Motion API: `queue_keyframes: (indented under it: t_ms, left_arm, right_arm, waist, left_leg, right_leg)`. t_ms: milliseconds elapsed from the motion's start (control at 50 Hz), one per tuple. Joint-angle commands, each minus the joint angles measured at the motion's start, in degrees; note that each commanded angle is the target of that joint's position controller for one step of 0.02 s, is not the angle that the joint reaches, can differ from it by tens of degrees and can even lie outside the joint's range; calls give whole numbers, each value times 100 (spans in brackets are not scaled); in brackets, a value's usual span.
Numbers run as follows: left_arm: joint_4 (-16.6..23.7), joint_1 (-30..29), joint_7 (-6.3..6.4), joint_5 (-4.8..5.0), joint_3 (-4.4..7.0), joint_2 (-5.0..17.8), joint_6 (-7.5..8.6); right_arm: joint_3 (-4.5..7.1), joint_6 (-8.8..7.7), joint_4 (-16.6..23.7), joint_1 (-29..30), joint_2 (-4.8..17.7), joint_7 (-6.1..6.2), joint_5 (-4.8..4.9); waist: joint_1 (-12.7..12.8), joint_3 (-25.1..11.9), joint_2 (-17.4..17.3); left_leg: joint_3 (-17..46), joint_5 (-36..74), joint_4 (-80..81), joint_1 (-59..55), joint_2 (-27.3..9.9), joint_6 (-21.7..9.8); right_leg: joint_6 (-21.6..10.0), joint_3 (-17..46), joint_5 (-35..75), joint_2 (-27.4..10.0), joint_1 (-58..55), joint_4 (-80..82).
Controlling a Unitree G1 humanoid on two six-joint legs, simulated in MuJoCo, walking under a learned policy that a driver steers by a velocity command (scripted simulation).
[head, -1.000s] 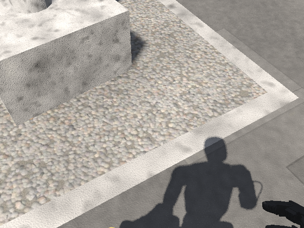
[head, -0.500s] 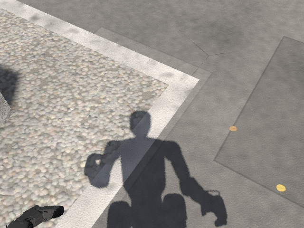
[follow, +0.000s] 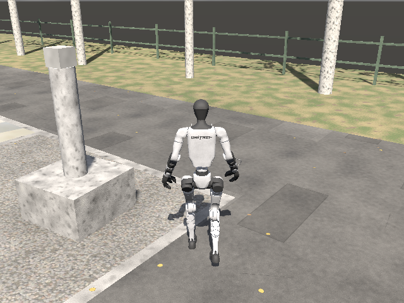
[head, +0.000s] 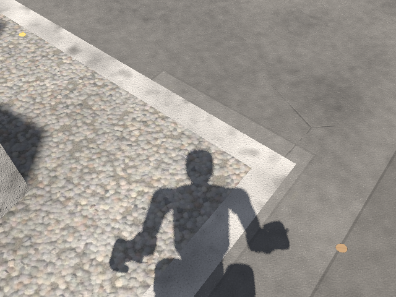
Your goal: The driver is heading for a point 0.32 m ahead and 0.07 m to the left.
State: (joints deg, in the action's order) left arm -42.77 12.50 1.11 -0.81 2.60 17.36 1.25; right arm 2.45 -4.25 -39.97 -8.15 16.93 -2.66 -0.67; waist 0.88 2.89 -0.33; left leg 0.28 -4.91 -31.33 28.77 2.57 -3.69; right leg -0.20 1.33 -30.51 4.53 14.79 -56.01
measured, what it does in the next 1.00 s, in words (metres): steps on the spot, turning left: right foot, then left foot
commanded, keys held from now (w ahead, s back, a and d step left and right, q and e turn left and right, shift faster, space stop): q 0.96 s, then e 0.04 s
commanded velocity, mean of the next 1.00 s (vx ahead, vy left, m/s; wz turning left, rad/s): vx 0.03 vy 0.00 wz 0.54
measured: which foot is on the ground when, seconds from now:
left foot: down 0.00-0.36, up 0.38-0.76, down 0.78-1.00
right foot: up 0.00-0.34, down 0.36-0.78, up 0.80-1.00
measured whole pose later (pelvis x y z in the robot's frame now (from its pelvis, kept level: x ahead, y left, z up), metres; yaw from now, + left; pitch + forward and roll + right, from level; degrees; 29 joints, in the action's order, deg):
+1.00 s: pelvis +0.06 -0.02 +0.02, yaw +35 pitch +2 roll -2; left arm -41.2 7.2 1.9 -0.3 5.3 18.9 -0.8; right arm 3.8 2.0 -35.1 -10.4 17.3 1.1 0.3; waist 0.0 3.1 1.8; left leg 4.8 -11.9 -25.8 15.9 2.5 -2.7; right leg 5.2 2.1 -22.0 -0.4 30.3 -59.6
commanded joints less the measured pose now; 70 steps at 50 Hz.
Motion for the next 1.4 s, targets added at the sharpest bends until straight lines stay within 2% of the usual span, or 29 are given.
queue_keyframes:
  t_ms: [20, 40, 80, 120, 180, 280, 340, 360, 380, 400, 420, 480, 620, 720, 760, 780, 800, 820, 840, 880, 900, 1020, 1140, 1180, 1200, 1220, 1280, 1360, 1400]
  left_arm:
    - [486, 200, -32, 125, 137, 738, -25]
    - [502, 38, 10, 95, 147, 711, -104]
    - [526, 69, 68, 61, 156, 598, -207]
    - [451, 192, 108, 35, 123, 441, -182]
    - [418, 110, 123, 29, 119, 431, -154]
    - [498, -148, 51, 81, 162, 463, -40]
    - [396, 170, -8, 96, 235, 509, 66]
    - [414, 316, 22, 10, 332, 872, 66]
    - [390, 192, 44, -163, 458, 1384, -7]
    - [555, -63, 44, -271, 405, 1127, 10]
    - [678, -347, 83, -215, 311, 819, 21]
    - [728, -619, 142, 21, 214, 542, -7]
    - [598, -211, 161, 1, 374, 892, -181]
    - [529, -345, 40, 150, 465, 1056, -171]
    - [463, -416, 34, 265, 457, 979, -153]
    - [323, -96, 11, 224, 412, 777, -124]
    - [504, -83, -27, -97, 280, 380, -105]
    - [773, -683, 33, -106, 283, 456, -84]
    - [773, -893, 61, -5, 357, 695, -100]
    - [626, -764, 123, 35, 401, 707, -133]
    - [611, -699, 149, -3, 423, 757, -147]
    - [431, -469, 46, 80, 278, 412, -151]
    - [377, -380, -98, 112, 174, 331, -133]
    - [467, -429, -81, 5, 196, 624, -101]
    - [564, -500, -47, 27, 279, 1070, -97]
    - [493, -542, -65, 122, 337, 1135, -98]
    - [560, -557, -74, 106, 259, 805, -62]
    - [710, -467, 10, 151, 302, 827, -117]
    - [869, -539, 33, 181, 290, 715, -168]
  right_arm:
    - [274, 142, 463, -532, 863, 125, 97]
    - [240, 219, 509, -335, 785, 165, 128]
    - [256, 331, 588, -46, 810, 212, 64]
    - [325, 395, 632, -42, 917, 268, 8]
    - [399, 462, 672, -74, 1026, 367, 78]
    - [427, 618, 731, -63, 1012, 413, 104]
    - [405, 700, 758, 2, 911, 433, 183]
    - [340, 703, 760, -178, 691, 430, 175]
    - [312, 658, 969, -114, 522, 410, 192]
    - [432, 577, 891, -239, 930, 397, 80]
    - [531, 583, 732, -395, 1126, 378, 127]
    - [479, 754, 506, -613, 783, 418, 149]
    - [294, 746, 961, 134, 439, 288, 192]
    - [352, 813, 991, -25, 558, 186, 199]
    - [405, 820, 856, -412, 563, 164, 190]
    - [490, 813, 804, -626, 784, 215, 179]
    - [657, 785, 894, -831, 1505, 317, 156]
    - [628, 660, 996, -762, 1596, 273, -48]
    - [554, 540, 962, -729, 1317, 239, -85]
    - [470, 466, 919, -213, 1037, 298, 72]
    - [428, 488, 933, -29, 962, 335, 153]
    - [314, 548, 851, 38, 763, 453, 62]
    - [97, 482, 474, 143, 465, 304, -61]
    - [96, 405, 314, -135, 501, 302, -78]
    - [152, 370, 303, -423, 646, 312, -141]
    - [156, 367, 321, -332, 590, 363, -142]
    - [207, 485, 381, 26, 491, 504, -53]
    - [287, 503, 404, -143, 371, 457, -20]
    - [376, 485, 364, -299, 510, 424, -17]
  waist:
    - [-305, -1675, -257]
    - [-216, -1183, -49]
    - [42, -758, -399]
    - [39, -842, -673]
    - [-51, -1133, -668]
    - [-178, -1005, -867]
    - [48, -920, -846]
    - [6, -978, -299]
    - [-204, -603, 1458]
    - [-133, -642, 1513]
    - [-238, -637, 1040]
    - [-236, -461, 704]
    - [222, -658, 1083]
    - [119, -698, 1166]
    - [-145, -738, 996]
    - [-174, -830, 465]
    - [-57, -940, -1333]
    - [-371, -1001, -1648]
    - [-490, -996, -1008]
    - [-188, -740, -609]
    - [-101, -699, -655]
    - [-97, -987, -738]
    - [-75, -564, -745]
    - [-109, -416, -334]
    - [-412, -419, 302]
    - [-416, -422, 861]
    - [-250, -352, 1133]
    - [-201, -530, 848]
    - [-190, -533, 161]
  left_leg:
    - [2827, 1370, 979, -3090, -1858, -1388]
    - [2561, 706, 1201, -2325, -1700, -1221]
    - [2151, -92, 1507, -1229, -1184, -949]
    - [1978, 245, 1496, -1031, -1025, -976]
    - [2065, -60, 1390, -1077, -1001, -944]
    - [2570, -920, 1301, -1118, -937, -769]
    - [2623, -934, 893, -947, -666, -460]
    - [2264, -1679, 222, -486, -331, -156]
    - [958, -2589, -948, 620, 599, 194]
    - [840, -2905, -2420, 688, 356, 443]
    - [892, -2598, -3076, 631, 230, 525]
    - [660, -1909, -3902, 831, 94, 824]
    - [42, -1836, -2114, 326, -367, 990]
    - [-347, -1593, -725, -620, -310, 666]
    - [-484, -636, 525, -1440, -146, 334]
    - [-60, 236, 992, -2265, -266, 108]
    - [1929, 2594, 929, -3368, -1752, -490]
    - [2961, 3023, 992, -2933, -2562, -1650]
    - [2565, 2579, 1092, -2825, -2293, -1652]
    - [1899, 1852, 1053, -2594, -1672, -1063]
    - [1803, 1903, 1057, -2462, -1559, -972]
    - [1471, 1456, 1021, -2285, -1303, -898]
    - [1387, -118, 1076, -1355, -1246, -762]
    - [1220, -709, 837, -1247, -900, -283]
    - [904, -1095, 524, -1197, -507, -33]
    - [359, -1174, 320, -1399, -132, 227]
    - [94, -1095, -153, -1626, -66, 349]
    - [91, -1070, -31, -1708, -164, 187]
    - [411, -911, 461, -1914, -586, -34]
  right_leg:
    - [207, 551, -99, -240, 2224, -2131]
    - [235, 496, 147, -406, 2195, -1730]
    - [278, 367, 467, -477, 1559, -653]
    - [395, 239, 554, -347, 1230, 30]
    - [483, 348, 1027, -335, 975, 670]
    - [402, 411, 1229, -248, 732, 1610]
    - [155, 303, 1924, -315, -119, 3127]
    - [-163, 1001, 1861, -1197, -658, 3593]
    - [-963, 2400, 2259, -2265, -635, 4017]
    - [-1440, 2892, 2730, -2776, -371, 4081]
    - [-1349, 2395, 2950, -2555, -299, 3939]
    - [-982, 1175, 3431, -1909, -509, 3686]
    - [-1223, 459, 3997, -2082, -1211, 3622]
    - [-1136, 194, 4181, -2268, -1030, 3374]
    - [-773, -122, 3847, -2121, -722, 2864]
    - [-342, -496, 3090, -1867, -128, 2229]
    - [276, -1052, 444, -1170, 1525, 473]
    - [499, -315, -943, -515, 2388, -701]
    - [474, 133, -726, -645, 2428, -1242]
    - [417, 281, 161, -751, 2463, -1063]
    - [459, 294, 454, -732, 2359, -948]
    - [585, 130, 1151, -630, 1436, 408]
    - [331, -101, 1684, -671, -227, 2477]
    - [133, 271, 3099, -870, -604, 3117]
    - [-111, 680, 3989, -1228, -540, 2906]
    - [-442, 969, 3279, -1276, -73, 3070]
    - [-647, 1580, 2645, -1407, 377, 3417]
    - [-603, 1662, 2500, -1210, 490, 3078]
    - [-327, 1186, 2232, -800, 890, 2429]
